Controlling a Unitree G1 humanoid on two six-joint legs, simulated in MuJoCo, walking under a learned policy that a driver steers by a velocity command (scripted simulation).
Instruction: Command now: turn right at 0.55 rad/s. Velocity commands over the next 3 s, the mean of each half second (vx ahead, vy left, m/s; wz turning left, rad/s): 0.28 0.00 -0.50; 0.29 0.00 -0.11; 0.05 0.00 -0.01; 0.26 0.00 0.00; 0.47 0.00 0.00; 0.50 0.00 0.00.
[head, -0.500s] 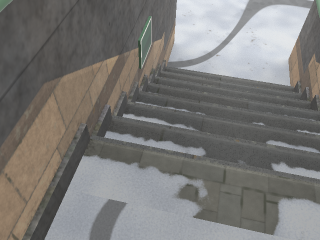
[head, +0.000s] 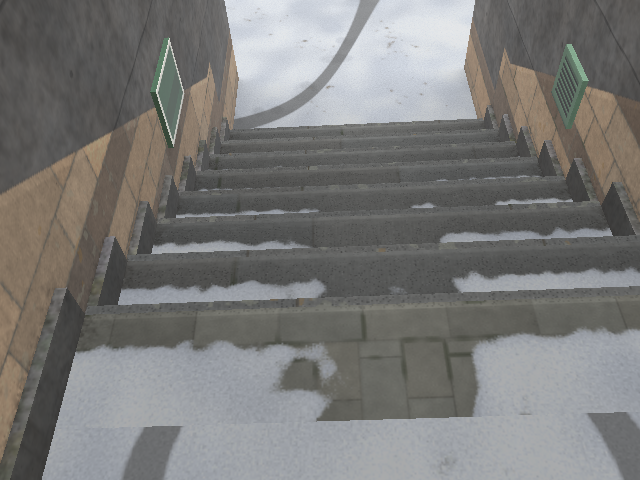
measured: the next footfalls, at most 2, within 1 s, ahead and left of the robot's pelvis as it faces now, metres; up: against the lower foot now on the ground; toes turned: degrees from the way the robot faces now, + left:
left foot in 0.30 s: +0.12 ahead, +0.12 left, +0.00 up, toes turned -15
right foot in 0.72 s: +0.38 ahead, -0.20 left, +0.00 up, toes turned -18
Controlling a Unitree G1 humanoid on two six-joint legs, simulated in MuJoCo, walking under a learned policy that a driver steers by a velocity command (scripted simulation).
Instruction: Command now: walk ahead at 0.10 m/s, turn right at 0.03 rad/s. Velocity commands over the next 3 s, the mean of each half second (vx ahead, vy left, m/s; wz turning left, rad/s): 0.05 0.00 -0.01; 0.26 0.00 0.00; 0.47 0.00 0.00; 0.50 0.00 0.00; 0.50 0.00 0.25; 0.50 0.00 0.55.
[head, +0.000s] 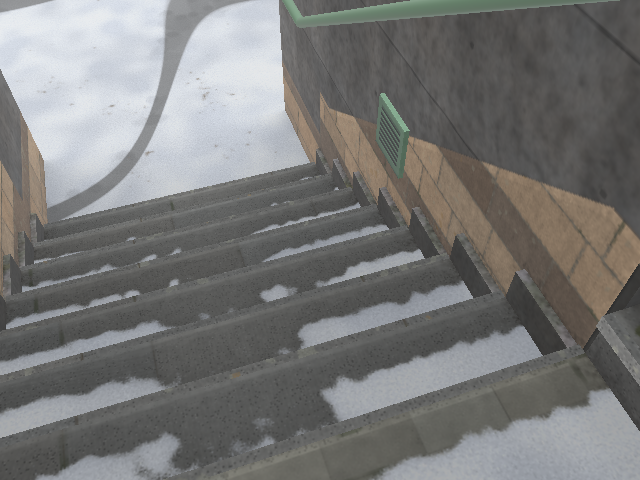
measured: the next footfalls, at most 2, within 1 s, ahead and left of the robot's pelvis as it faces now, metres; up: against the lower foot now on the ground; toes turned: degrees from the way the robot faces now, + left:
left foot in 0.04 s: +0.11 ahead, +0.15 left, +0.00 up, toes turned +4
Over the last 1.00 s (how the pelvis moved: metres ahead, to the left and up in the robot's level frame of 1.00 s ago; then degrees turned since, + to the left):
0.33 -0.09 -0.01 -17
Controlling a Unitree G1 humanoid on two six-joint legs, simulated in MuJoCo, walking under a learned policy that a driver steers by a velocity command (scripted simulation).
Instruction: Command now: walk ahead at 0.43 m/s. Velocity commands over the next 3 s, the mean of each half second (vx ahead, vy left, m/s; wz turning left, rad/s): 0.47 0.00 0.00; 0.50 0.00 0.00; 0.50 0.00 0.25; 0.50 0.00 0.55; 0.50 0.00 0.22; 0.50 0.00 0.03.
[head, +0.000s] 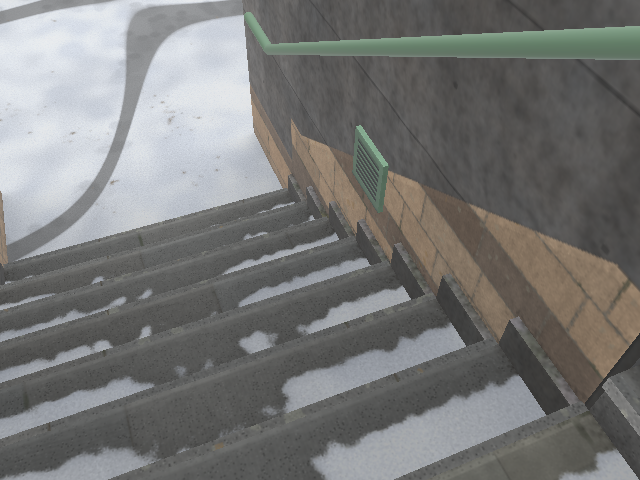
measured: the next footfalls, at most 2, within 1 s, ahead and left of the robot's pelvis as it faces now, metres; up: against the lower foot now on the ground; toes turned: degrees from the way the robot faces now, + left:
right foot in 0.12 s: +0.18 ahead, -0.11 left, +0.00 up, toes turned -3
left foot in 0.68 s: +0.34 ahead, +0.10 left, +0.00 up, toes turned +4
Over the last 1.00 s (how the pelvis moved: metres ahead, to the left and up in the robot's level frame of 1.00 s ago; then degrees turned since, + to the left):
0.16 0.03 0.00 0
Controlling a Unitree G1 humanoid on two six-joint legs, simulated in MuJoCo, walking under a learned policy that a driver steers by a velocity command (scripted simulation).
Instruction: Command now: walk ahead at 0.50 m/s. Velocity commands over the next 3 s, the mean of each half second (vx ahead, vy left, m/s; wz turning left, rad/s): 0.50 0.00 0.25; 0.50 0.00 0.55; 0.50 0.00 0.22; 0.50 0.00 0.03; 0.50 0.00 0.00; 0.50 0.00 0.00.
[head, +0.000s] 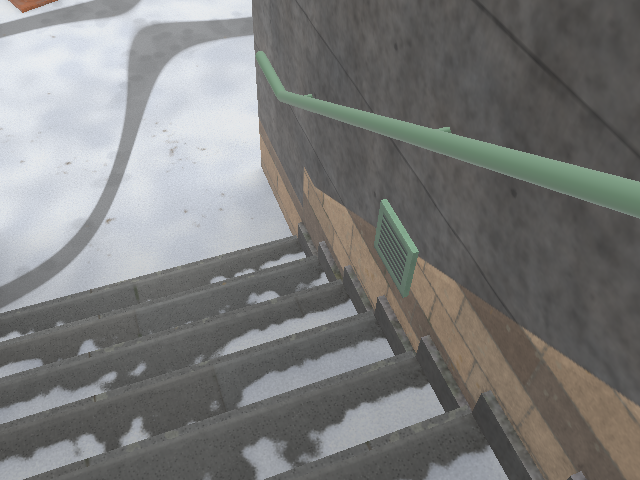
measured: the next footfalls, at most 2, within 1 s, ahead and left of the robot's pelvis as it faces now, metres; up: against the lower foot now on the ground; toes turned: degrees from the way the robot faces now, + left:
right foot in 0.22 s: +0.23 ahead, -0.12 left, -0.17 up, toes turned +0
left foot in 0.68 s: +0.47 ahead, +0.19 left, -0.34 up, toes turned +21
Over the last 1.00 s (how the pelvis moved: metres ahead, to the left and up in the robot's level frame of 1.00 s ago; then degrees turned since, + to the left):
0.39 0.03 -0.02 1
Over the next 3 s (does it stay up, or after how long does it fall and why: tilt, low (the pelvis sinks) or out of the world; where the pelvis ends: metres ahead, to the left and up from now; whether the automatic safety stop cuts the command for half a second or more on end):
stays up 1.48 0.59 -1.02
